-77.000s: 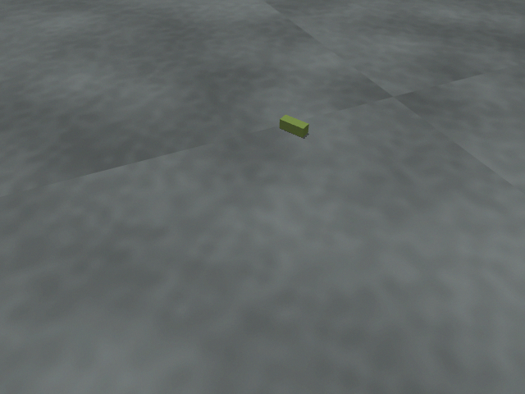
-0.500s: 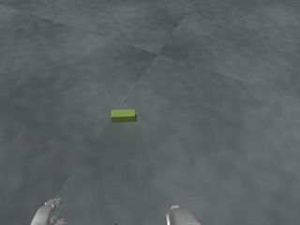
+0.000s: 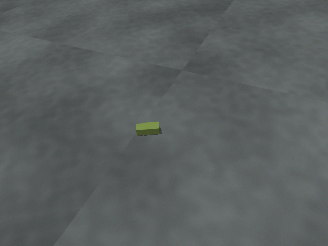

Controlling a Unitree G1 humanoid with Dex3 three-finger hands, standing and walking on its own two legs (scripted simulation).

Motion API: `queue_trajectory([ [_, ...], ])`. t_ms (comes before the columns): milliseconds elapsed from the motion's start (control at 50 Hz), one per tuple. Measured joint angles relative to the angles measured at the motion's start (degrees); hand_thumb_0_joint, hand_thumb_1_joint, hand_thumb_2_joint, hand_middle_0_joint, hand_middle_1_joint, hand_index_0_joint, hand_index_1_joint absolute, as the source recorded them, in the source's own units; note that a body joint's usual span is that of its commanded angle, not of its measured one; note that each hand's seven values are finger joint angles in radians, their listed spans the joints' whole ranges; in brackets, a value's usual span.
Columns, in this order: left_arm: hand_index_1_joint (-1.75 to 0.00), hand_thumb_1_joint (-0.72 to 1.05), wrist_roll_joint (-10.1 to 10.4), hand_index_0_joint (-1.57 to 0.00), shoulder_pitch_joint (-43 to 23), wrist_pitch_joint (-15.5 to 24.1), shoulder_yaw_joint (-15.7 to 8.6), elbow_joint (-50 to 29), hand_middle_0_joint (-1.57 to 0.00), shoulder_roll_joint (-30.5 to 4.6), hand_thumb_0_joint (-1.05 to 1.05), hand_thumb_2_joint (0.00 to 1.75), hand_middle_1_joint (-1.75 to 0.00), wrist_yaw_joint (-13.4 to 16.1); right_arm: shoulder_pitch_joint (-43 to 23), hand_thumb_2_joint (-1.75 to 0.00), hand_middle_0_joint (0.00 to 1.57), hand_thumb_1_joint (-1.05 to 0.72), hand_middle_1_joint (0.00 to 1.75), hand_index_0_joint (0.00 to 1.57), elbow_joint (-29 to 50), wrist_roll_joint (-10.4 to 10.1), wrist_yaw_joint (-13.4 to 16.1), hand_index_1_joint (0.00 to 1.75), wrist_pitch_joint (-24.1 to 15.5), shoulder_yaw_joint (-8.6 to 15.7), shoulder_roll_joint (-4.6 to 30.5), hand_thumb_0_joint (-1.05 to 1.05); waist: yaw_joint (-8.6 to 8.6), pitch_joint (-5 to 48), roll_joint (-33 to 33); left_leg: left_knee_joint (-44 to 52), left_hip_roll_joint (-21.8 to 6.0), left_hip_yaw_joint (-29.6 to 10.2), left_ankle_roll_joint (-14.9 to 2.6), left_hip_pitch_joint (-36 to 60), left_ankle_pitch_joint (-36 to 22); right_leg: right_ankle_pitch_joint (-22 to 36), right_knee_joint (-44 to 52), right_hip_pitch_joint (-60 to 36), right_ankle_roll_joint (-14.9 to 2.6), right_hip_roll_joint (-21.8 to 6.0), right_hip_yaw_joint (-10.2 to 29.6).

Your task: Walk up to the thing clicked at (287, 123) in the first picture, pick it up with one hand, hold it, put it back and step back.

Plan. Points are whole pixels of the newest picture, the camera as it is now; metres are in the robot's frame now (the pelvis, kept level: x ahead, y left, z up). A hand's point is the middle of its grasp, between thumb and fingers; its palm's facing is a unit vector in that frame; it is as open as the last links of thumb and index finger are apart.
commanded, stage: step back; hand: left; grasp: from above
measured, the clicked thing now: (148, 128) +1.08 +0.27 -0.73
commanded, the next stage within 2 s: stand in 0.90 s
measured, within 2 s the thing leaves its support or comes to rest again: neither
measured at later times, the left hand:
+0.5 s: hand out of the picture +0.10 +0.25 -0.14, palm faces +0.04 -0.93 -0.38, open 7.4 cm
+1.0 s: hand out of the picture +0.15 +0.27 -0.14, palm faces +0.04 -0.93 -0.36, open 7.4 cm
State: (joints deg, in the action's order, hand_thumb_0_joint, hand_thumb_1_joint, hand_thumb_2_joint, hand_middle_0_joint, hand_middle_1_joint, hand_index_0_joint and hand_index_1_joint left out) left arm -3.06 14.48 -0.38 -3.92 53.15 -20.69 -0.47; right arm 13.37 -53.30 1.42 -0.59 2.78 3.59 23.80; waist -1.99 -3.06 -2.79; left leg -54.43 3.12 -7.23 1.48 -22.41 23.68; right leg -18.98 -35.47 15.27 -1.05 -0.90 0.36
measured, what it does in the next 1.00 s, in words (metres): steps on the spot: left foot, then right foot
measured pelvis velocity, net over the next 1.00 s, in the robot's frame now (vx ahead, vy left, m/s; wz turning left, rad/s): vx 0.06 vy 0.01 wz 0.04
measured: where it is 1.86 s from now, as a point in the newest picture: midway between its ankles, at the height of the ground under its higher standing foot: outside the picture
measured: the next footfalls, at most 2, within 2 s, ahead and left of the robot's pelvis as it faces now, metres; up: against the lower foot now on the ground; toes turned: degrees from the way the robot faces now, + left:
left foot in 0.08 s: +0.02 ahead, +0.14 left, +0.00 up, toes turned +0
right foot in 0.38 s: +0.10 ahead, -0.12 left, +0.00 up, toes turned +1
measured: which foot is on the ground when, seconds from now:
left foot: up 0.00-0.06, down 0.08-0.40, up 0.42-0.66, down 0.68-1.00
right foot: down 0.00-0.12, up 0.14-0.36, down 0.38-1.00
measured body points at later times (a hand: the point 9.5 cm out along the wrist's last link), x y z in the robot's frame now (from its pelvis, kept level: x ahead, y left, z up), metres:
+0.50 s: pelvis +0.02 -0.02 +0.00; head +0.03 -0.03 +0.45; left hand +0.09 +0.30 -0.12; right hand +0.08 -0.33 -0.13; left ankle -0.01 +0.12 -0.70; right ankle +0.06 -0.12 -0.73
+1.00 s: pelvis +0.06 +0.01 +0.01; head +0.08 +0.01 +0.46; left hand +0.14 +0.32 -0.12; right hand +0.19 -0.28 -0.12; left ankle +0.06 +0.13 -0.73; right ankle +0.06 -0.12 -0.73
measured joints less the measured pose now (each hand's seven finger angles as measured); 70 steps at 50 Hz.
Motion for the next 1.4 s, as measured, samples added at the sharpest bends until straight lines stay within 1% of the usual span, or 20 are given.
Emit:
queue_trajectory([
  [60,-0.30,0.90,-0.05,-0.21,-1.17,0.55,-0.49,-0.92,-0.21,-1.03,0.01,0.90,-0.30,-0.35,2.33,-0.90,0.20,-0.90,0.30,0.20,-2.26,0.48,-0.53,0.30,-0.71,-0.04,-0.47,0.01,0.60,0.17,0.40,11.90,-1.95,2.94,0.02,5.80,4.17,-0.29,-0.82,0.68,0.14,-1.08,-2.12],
  [80,-0.30,0.90,0.07,-0.21,-1.64,0.49,-0.52,-1.13,-0.21,-1.51,0.01,0.90,-0.30,-0.46,2.80,-0.90,0.20,-0.90,0.30,0.20,-2.91,0.59,-0.67,0.30,-1.12,0.03,-0.81,0.01,0.80,0.00,0.93,17.21,-2.14,3.88,-0.37,8.02,2.67,-0.60,-1.61,0.96,0.48,-1.70,-2.62],
  [100,-0.30,0.90,0.19,-0.21,-2.12,0.31,-0.58,-1.17,-0.21,-2.19,0.01,0.90,-0.30,-0.46,2.65,-0.90,0.20,-0.90,0.30,0.20,-3.70,0.72,-0.69,0.30,-1.54,0.18,-1.58,0.01,0.62,-0.83,2.52,20.40,-1.18,4.65,-0.81,9.56,-2.92,-1.02,-2.76,1.07,0.84,-2.84,-2.09],
  [120,-0.30,0.90,0.37,-0.21,-2.06,0.07,-0.60,-1.14,-0.21,-2.86,0.01,0.90,-0.30,-0.37,2.39,-0.90,0.20,-0.90,0.30,0.20,-4.12,0.93,-0.74,0.30,-1.96,0.27,-2.47,0.01,0.18,-1.52,4.49,21.94,-0.04,5.88,-1.25,10.83,-5.31,-1.57,-4.10,1.29,0.40,-3.91,-0.77],
  [140,-0.30,0.90,0.72,-0.20,-1.61,-0.24,-0.56,-0.81,-0.21,-3.11,0.01,0.90,-0.30,-0.25,2.51,-0.90,0.20,-0.90,0.30,0.20,-4.03,1.13,-0.78,0.30,-2.47,0.28,-3.03,0.01,0.13,-1.29,5.40,22.45,0.31,6.66,-1.57,11.30,-5.73,-3.78,-6.31,2.15,0.18,-3.76,0.33],
  [180,-0.30,0.90,0.86,-0.20,-1.09,-0.94,-0.29,0.72,-0.20,-2.97,0.01,0.90,-0.30,-0.43,3.37,-0.90,0.20,-0.90,0.30,0.20,-3.32,1.14,-1.02,0.30,-3.43,0.21,-3.43,0.01,1.64,0.16,4.93,22.69,-0.41,6.04,-2.82,11.21,-5.26,-7.82,-11.82,4.43,-0.10,-1.80,0.47],
  [260,-0.30,0.90,1.36,-0.20,-1.39,-0.38,-0.15,1.53,-0.20,-3.39,0.01,0.90,-0.30,-1.25,3.96,-0.90,0.21,-0.90,0.30,0.20,-2.78,1.20,-0.92,0.30,-4.37,0.02,-3.87,0.01,2.62,0.34,5.08,25.57,-1.84,5.53,-2.47,13.06,-6.44,-6.42,-14.34,6.88,-0.55,-0.78,-0.08],
  [340,-0.30,0.90,1.58,-0.20,-2.20,0.64,-0.13,1.59,-0.20,-3.01,0.01,0.90,-0.30,-1.66,3.31,-0.90,0.21,-0.90,0.30,0.20,-2.31,1.08,-0.84,0.30,-4.31,0.15,-2.89,0.01,2.95,-0.38,4.75,24.20,-2.86,5.66,-1.15,13.27,-5.09,-3.51,-5.71,5.29,-0.34,-1.09,-0.68],
  [380,-0.30,0.90,1.58,-0.20,-2.66,1.32,-0.12,1.90,-0.20,-2.51,0.01,0.90,-0.30,-1.41,2.75,-0.90,0.21,-0.90,0.30,0.20,-2.10,0.72,-0.64,0.30,-3.60,0.10,-2.04,0.01,2.84,-0.58,3.87,20.69,-3.73,5.61,-0.39,12.25,-2.70,2.36,0.35,2.92,-0.14,-0.33,-1.25],
  [420,-0.30,0.90,1.18,-0.20,-3.51,1.95,-0.09,2.40,-0.20,-1.11,0.01,0.90,-0.30,-0.85,1.99,-0.90,0.20,-0.90,0.30,0.20,-2.22,0.23,-0.07,0.30,-2.74,0.07,-1.16,0.01,3.05,-1.23,1.10,15.18,-5.29,3.44,-1.10,10.49,0.50,4.92,0.40,2.09,-0.12,1.52,-3.04],
  [500,-0.30,0.90,0.82,-0.20,-4.07,2.33,0.74,2.24,-0.20,0.50,0.01,0.90,-0.30,-0.61,0.99,-0.90,0.20,-0.90,0.30,0.20,-2.90,-0.01,0.57,0.30,-1.87,-0.28,-1.57,0.01,1.70,-0.67,1.05,4.44,-2.19,2.43,-1.89,5.12,6.72,2.76,-0.36,1.81,-0.88,0.94,-3.26],
  [560,-0.30,0.90,0.98,-0.20,-4.60,2.62,1.29,2.42,-0.21,1.37,0.01,0.90,-0.30,-0.49,0.22,-0.90,0.20,-0.90,0.30,0.20,-3.32,-0.18,0.38,0.30,-2.26,-0.45,-1.37,0.01,1.29,-0.79,0.51,3.58,-2.16,2.42,-1.95,2.77,4.86,2.92,1.23,0.78,-0.59,0.57,-3.72],
  [640,-0.30,0.90,1.36,-0.21,-5.49,2.56,1.53,2.74,-0.21,0.95,0.01,0.90,-0.30,-0.24,-0.76,-0.90,0.20,-0.90,0.30,0.20,-4.00,-0.01,0.27,0.30,-2.64,-0.66,-1.61,0.01,1.05,-1.29,1.00,11.93,-3.76,4.38,-1.52,3.74,2.12,1.66,0.46,0.64,0.03,-0.32,-3.94],
  [680,-0.30,0.90,1.88,-0.21,-6.20,2.07,1.62,2.94,-0.21,0.36,0.01,0.90,-0.30,-0.04,-1.30,-0.90,0.20,-0.90,0.30,0.20,-4.55,0.08,0.41,0.30,-3.10,-0.62,-1.90,0.01,1.37,-1.80,1.70,18.87,-3.78,5.32,-1.11,5.94,-6.10,0.12,-1.60,0.96,0.68,-1.21,-4.04],
  [700,-0.30,0.90,2.13,-0.21,-6.66,1.73,1.59,3.11,-0.21,-0.07,0.01,0.90,-0.30,0.17,-1.88,-0.90,0.20,-0.90,0.30,0.20,-5.05,0.22,0.57,0.30,-3.20,-0.54,-2.43,0.00,1.26,-2.35,2.85,19.49,-3.00,5.98,-0.89,6.62,-7.59,-0.61,-2.74,1.04,1.06,-2.09,-3.40],
  [780,-0.30,0.90,3.10,-0.20,-7.76,0.57,1.77,3.87,-0.21,-0.98,0.01,0.90,-0.30,0.75,-3.80,-0.90,0.20,-0.90,0.30,0.20,-5.81,0.22,0.45,0.30,-2.90,-1.09,-3.59,0.01,1.18,-2.26,3.86,19.15,-2.98,6.95,-1.20,7.01,-5.79,-0.44,-2.38,0.79,0.55,-1.69,-1.46],
  [820,-0.30,0.90,3.03,-0.20,-8.39,0.68,1.81,4.47,-0.21,-1.42,0.01,0.90,-0.30,0.81,-5.31,-0.90,0.20,-0.90,0.30,0.20,-6.29,0.09,0.44,0.30,-2.58,-1.45,-3.99,0.01,1.03,-2.32,3.76,19.05,-3.61,7.13,-1.10,7.11,-5.40,-0.18,-0.52,-0.09,1.69,-1.04,-1.15],
  [900,-0.30,0.90,2.99,-0.20,-9.18,1.16,2.06,5.49,-0.20,-1.75,0.01,0.90,-0.30,0.77,-8.20,-0.90,0.20,-0.90,0.30,0.20,-6.59,-0.40,0.57,0.30,-2.56,-1.88,-4.50,0.01,1.34,-2.29,3.48,20.26,-4.10,7.15,-0.86,7.71,-5.89,1.02,1.48,-0.95,1.80,-0.55,-1.15],
  [1060,-0.30,0.90,2.83,-0.20,-9.84,1.03,4.02,9.08,-0.20,0.12,0.01,0.90,-0.30,0.04,-10.55,-0.90,0.20,-0.90,0.30,0.20,-8.39,-1.01,0.01,0.30,-3.67,-2.89,-4.37,0.01,1.49,-0.65,2.68,27.99,-3.91,7.32,-0.72,12.85,-9.42,4.22,8.57,-5.78,1.88,-0.68,-1.15],
  [1400,-0.30,0.90,2.41,-0.20,-9.10,1.55,4.32,12.22,-0.20,0.68,0.01,0.90,-0.30,-0.30,-8.46,-0.90,0.20,-0.90,0.30,0.20,-12.00,-0.75,-0.61,0.30,-3.28,-2.69,-4.02,0.01,2.23,-0.29,3.00,35.99,-4.87,7.01,0.27,15.80,-14.69,9.20,16.14,-8.55,1.09,0.35,-1.59],
])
